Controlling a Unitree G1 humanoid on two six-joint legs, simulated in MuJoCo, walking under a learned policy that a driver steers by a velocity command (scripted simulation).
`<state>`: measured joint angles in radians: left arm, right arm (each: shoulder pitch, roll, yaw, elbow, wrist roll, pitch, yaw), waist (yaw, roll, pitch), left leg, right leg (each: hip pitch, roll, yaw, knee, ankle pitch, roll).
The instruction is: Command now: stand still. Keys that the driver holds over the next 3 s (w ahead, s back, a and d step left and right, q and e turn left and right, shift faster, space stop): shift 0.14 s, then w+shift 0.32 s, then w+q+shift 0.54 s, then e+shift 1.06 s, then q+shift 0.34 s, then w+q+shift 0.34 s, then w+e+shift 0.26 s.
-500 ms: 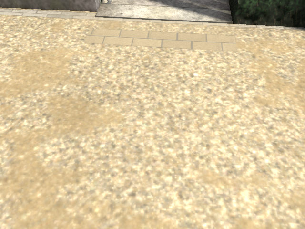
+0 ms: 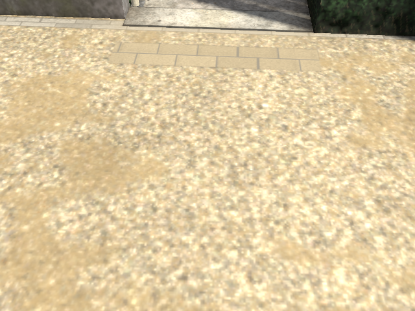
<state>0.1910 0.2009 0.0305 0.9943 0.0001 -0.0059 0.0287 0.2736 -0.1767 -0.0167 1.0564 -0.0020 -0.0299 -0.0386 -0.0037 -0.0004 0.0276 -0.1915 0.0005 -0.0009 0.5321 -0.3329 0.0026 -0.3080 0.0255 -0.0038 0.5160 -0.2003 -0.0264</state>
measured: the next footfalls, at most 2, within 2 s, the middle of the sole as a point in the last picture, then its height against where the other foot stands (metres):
right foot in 0.48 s outside the picture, level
left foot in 0.96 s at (202, 291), level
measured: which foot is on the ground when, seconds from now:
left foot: down 0.00-0.50, up 0.52-0.94, down 0.96-1.00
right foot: down 0.00-0.22, up 0.24-0.46, down 0.48-0.96, up 0.98-1.00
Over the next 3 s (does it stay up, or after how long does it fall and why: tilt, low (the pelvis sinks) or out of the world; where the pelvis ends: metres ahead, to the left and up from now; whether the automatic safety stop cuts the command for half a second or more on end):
stays up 1.08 0.27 0.00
